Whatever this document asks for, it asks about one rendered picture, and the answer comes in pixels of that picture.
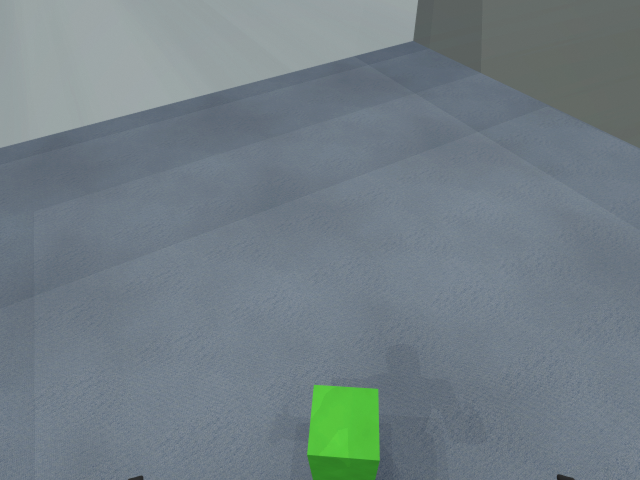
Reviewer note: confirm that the carton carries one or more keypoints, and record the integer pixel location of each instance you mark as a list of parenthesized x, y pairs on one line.
[(344, 433)]

